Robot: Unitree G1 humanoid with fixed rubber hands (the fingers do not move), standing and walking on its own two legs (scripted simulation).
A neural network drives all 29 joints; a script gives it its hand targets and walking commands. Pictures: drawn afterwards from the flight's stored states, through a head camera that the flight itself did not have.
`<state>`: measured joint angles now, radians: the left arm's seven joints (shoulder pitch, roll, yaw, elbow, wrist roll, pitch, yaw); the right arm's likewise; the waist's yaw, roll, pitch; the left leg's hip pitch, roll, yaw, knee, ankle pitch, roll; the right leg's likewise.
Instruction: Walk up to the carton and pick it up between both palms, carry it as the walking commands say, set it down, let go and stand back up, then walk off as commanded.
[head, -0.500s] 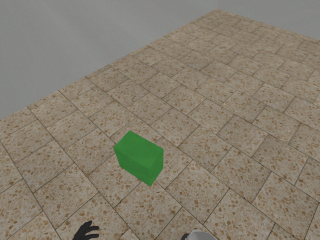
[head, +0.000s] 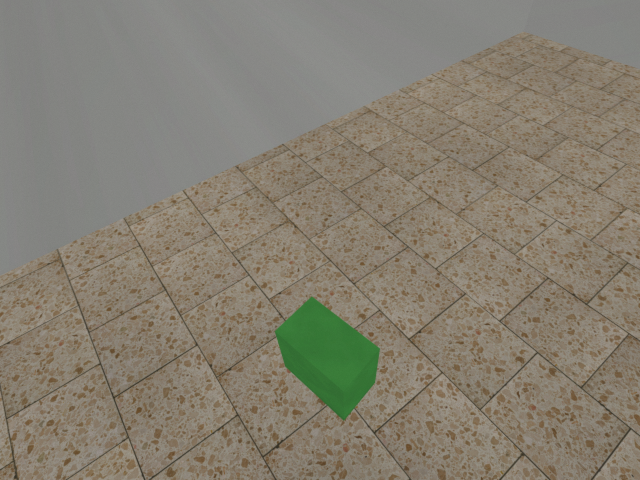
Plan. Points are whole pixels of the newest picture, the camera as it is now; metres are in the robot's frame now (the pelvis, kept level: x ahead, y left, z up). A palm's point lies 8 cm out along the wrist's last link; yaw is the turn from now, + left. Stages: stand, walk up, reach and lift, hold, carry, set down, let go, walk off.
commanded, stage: walk up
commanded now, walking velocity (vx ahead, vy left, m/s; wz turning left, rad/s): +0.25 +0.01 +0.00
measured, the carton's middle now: (327, 358) +0.57 +0.06 -0.66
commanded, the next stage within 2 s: none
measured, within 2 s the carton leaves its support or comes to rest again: neither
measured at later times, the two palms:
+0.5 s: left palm out of the picture +0.08 +0.28 -0.14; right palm out of the picture +0.04 -0.26 -0.17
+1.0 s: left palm out of the picture +0.11 +0.40 -0.08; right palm (497, 477) +0.17 -0.19 -0.11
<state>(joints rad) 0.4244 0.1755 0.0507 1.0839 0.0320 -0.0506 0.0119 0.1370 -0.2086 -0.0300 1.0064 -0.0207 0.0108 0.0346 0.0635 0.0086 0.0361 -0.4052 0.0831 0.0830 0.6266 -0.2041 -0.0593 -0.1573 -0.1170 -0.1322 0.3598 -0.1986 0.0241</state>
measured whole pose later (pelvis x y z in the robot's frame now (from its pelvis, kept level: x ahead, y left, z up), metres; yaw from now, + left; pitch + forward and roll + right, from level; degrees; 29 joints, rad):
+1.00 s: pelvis +0.07 +0.09 +0.00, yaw -22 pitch +4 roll +5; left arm 0.48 0.33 0.09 0.85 0.03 0.02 0.05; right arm 0.05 -0.26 -0.01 0.68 -0.03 0.08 0.05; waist 0.13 -0.02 0.08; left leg -0.45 0.01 0.02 0.68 -0.29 -0.07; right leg -0.27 -0.11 0.26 0.39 -0.20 0.09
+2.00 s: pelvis +0.27 +0.31 -0.01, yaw -41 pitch -1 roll -3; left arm 0.20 0.31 0.08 0.94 0.03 0.09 -0.02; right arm 0.19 -0.22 -0.03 0.84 -0.03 0.02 -0.03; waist 0.02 -0.06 0.06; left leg -0.28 0.16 0.09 0.50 -0.19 -0.04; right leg -0.46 0.02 0.01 1.17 -0.41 0.05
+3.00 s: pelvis +0.26 +0.29 +0.00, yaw -43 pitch -2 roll +0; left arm 0.27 0.17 0.02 1.15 0.02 -0.01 0.03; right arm 0.27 -0.15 -0.01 1.11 -0.01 0.00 -0.03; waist 0.00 0.00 0.05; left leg -0.12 0.01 0.05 0.35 -0.20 0.01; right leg -0.09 -0.02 -0.03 0.35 -0.22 0.01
